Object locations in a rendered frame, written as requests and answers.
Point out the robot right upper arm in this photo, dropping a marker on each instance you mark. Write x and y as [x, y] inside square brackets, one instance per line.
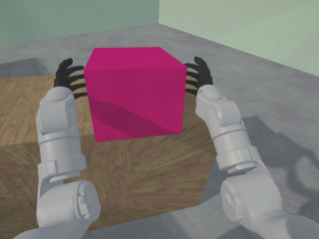
[253, 200]

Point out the robot right hand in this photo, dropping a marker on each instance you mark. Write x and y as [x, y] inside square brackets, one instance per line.
[203, 75]

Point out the robot left forearm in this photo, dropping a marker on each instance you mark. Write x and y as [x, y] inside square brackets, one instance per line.
[58, 139]

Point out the carton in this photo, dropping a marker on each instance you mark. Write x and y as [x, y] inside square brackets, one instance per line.
[135, 92]

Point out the robot left hand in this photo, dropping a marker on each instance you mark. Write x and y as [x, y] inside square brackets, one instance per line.
[63, 79]

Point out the robot right forearm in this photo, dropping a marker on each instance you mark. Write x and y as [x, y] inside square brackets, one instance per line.
[227, 130]

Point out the pedestal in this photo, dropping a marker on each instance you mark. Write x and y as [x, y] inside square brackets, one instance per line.
[135, 178]

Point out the robot left upper arm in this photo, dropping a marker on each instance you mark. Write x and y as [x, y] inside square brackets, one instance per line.
[65, 211]

